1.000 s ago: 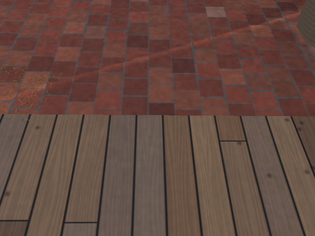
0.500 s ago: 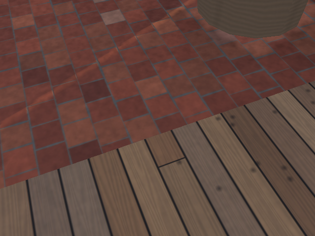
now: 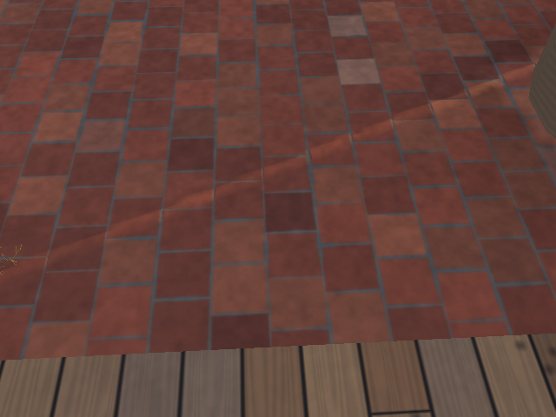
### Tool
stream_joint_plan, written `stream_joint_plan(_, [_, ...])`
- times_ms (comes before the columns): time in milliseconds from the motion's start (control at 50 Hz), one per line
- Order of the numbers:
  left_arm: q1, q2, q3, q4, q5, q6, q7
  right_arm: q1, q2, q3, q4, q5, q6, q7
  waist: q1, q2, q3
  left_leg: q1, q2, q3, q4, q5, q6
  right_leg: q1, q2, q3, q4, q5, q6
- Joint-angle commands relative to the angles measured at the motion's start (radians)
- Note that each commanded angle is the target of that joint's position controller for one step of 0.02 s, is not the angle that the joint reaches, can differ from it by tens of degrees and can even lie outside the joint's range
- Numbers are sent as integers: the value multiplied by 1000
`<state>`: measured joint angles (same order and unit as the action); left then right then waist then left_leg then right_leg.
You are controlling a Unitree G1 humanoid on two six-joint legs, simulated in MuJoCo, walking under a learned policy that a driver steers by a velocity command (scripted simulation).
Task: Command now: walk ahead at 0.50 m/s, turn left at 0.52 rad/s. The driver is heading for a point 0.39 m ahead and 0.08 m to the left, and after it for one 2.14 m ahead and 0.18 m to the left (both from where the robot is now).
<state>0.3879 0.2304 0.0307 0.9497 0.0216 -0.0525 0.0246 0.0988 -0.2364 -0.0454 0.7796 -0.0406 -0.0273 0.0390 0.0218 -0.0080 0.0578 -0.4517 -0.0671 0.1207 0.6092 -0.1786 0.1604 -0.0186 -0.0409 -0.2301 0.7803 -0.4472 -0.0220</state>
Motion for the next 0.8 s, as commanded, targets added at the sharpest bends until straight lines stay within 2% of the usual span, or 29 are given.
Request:
stream_joint_plan(20, [-107,152,28,-168,4,-36,-19,320,-281,-92,29,38,17,-24,-146,78,-274,729,395,-788,-316,-17,285,-717,47,273,713,-9,2])
stream_joint_plan(40, [-143,136,22,-186,-10,-50,-24,269,-236,-81,33,39,16,-32,-113,31,-157,609,379,-658,-330,46,252,-732,-4,281,645,78,-2])
stream_joint_plan(60, [-125,133,22,-176,-12,-56,-22,236,-181,-66,40,35,12,-34,-60,-38,-63,464,333,-566,-353,163,200,-677,-38,271,536,115,2])
stream_joint_plan(80, [-126,127,22,-178,4,-42,-22,203,-156,-57,40,38,4,-38,-26,-44,-33,379,278,-490,-362,233,165,-623,-61,277,463,118,15])
stream_joint_plan(100, [-96,117,18,-170,20,-20,-24,177,-141,-50,33,40,-4,-40,-1,-26,-38,326,239,-434,-376,274,148,-563,-67,273,421,126,30])
stream_joint_plan(140, [-90,104,17,-176,31,11,-31,193,-155,-51,37,44,-24,-35,12,1,-50,283,200,-389,-386,346,145,-538,-64,251,355,137,55])
stream_joint_plan(180, [-147,97,14,-201,28,22,-36,220,-183,-58,41,42,-31,-33,2,21,-37,261,174,-373,-405,331,133,-566,-65,233,267,202,75])
stream_joint_plan(260, [-317,98,10,-260,21,22,-39,295,-185,-60,51,42,-26,-32,-64,60,-12,314,148,-388,-400,301,87,-634,-51,227,58,359,91])
stream_joint_plan(360, [-454,105,1,-313,9,6,-46,368,-197,-64,56,29,-21,-42,-120,75,-20,436,169,-442,-326,396,71,-640,-2,233,-113,412,72])
stream_joint_plan(400, [-452,122,2,-325,5,-2,-45,356,-211,-67,47,24,-21,-50,-105,85,-21,452,187,-478,-287,429,53,-578,14,251,-179,382,52])
stream_joint_plan(420, [-411,136,6,-318,4,-7,-43,328,-220,-69,37,22,-22,-54,-78,92,-26,433,191,-490,-263,445,34,-502,24,257,-218,353,39])
stream_joint_plan(440, [-336,155,14,-297,2,-12,-38,289,-231,-71,25,20,-25,-53,-38,97,-46,394,184,-491,-213,509,12,-379,46,252,-248,309,22])
stream_joint_plan(460, [-218,178,25,-260,3,-20,-28,266,-238,-72,19,23,-29,-48,17,75,-100,362,150,-478,-94,573,-9,-219,70,238,-288,293,3])
stream_joint_plan(480, [-79,218,40,-232,15,-33,-14,259,-214,-65,15,33,-38,-37,86,9,-189,274,80,-423,118,493,-35,-4,-5,301,-336,276,-31])
stream_joint_plan(500, [52,303,58,-239,41,-34,3,301,-116,-39,-23,58,-45,-34,109,-139,-349,88,-9,-316,422,106,-67,249,-284,614,-385,39,-92])
stream_joint_plan(520, [-8,338,70,-239,31,-16,0,372,-120,-36,-50,51,-40,-34,26,-333,-385,-130,-91,-241,587,-383,-73,286,-422,1034,-521,-7,-185])
stream_joint_plan(540, [-88,240,55,-258,21,-7,-6,362,-174,-42,-7,23,-21,-42,-1,-143,-232,-192,8,-252,670,-306,-70,152,-396,947,-512,-103,-190])
stream_joint_plan(560, [-135,159,35,-263,12,-6,-10,294,-172,-41,-4,15,-16,-31,5,-28,-121,-180,43,-236,646,-222,-76,26,-337,777,-525,-56,-172])
stream_joint_plan(580, [-159,129,26,-256,14,-8,-12,268,-150,-38,-9,17,-11,-23,-12,-26,-63,-155,73,-224,594,-179,-84,-59,-284,636,-555,67,-142])
stream_joint_plan(600, [-148,124,24,-239,12,-15,-9,249,-143,-38,-18,5,-1,-14,-19,-74,-41,-139,96,-217,559,-164,-92,-102,-249,539,-570,169,-126])
stream_joint_plan(620, [-137,124,24,-226,10,-24,-11,254,-134,-35,-13,1,11,-5,-26,-93,-36,-121,102,-203,558,-148,-100,-123,-222,464,-582,257,-117])
stream_joint_plan(660, [-83,125,24,-193,1,-49,-25,238,-107,-27,-25,-1,16,4,-27,-94,-54,-113,87,-218,527,-119,-103,-127,-211,416,-591,416,-140])
stream_joint_plan(700, [-60,135,28,-165,-2,-61,-36,194,-92,-18,-38,0,14,8,-31,-92,-44,-153,78,-231,459,-76,-113,-114,-205,375,-615,456,-163])
stream_joint_plan(760, [-57,131,27,-137,-15,-52,-42,69,-83,0,-76,-10,5,15,-31,-88,-16,-159,119,-135,246,29,-141,-120,-154,311,-637,485,-168])
stream_joint_plan(800, [-24,143,31,-118,-17,-46,-45,-26,-55,19,-99,-2,-4,19,-1,-90,-7,-78,113,-88,103,73,-156,-155,-127,287,-629,522,-161])
